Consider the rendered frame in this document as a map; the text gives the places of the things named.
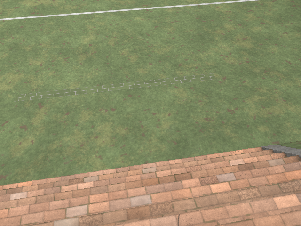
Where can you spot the stairs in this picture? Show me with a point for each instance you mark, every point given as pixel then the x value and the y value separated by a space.
pixel 248 187

